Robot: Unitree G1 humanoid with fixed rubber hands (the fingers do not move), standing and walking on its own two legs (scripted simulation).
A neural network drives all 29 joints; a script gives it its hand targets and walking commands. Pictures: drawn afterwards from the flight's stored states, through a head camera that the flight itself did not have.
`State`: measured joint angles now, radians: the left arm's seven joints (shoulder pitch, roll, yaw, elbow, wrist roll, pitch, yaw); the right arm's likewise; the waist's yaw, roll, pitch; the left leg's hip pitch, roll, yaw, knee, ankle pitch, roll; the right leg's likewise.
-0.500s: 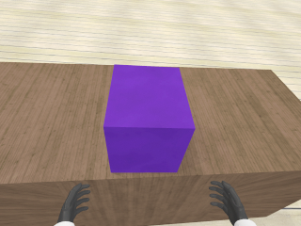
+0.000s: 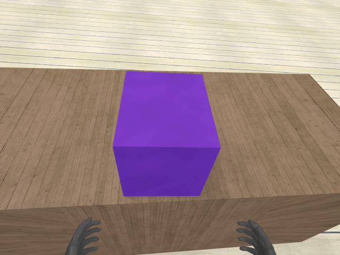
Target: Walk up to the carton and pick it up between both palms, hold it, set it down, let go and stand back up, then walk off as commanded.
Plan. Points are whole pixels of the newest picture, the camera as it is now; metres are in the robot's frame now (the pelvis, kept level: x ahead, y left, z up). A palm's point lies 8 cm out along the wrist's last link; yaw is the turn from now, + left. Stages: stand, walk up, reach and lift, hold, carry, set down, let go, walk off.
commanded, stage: set down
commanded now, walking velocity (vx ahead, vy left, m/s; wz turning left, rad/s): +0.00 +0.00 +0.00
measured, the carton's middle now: (163, 134) +0.44 +0.02 +0.02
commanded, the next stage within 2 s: let go in 0.02 s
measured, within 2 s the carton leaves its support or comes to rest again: neither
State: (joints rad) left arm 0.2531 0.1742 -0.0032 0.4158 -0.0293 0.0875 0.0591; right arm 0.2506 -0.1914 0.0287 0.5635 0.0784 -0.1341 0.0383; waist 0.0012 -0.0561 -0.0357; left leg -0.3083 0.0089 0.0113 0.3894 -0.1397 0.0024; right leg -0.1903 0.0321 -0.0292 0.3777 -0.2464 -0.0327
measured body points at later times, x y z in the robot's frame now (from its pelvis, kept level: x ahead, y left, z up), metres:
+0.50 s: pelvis +0.01 +0.00 +0.00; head +0.04 +0.02 +0.45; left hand +0.17 +0.21 -0.10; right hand +0.16 -0.23 -0.08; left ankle +0.04 +0.12 -0.74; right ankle -0.03 -0.10 -0.74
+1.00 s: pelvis +0.01 +0.00 +0.00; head +0.01 +0.01 +0.45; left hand +0.13 +0.28 -0.11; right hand +0.15 -0.28 -0.09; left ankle +0.04 +0.12 -0.74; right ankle -0.03 -0.10 -0.74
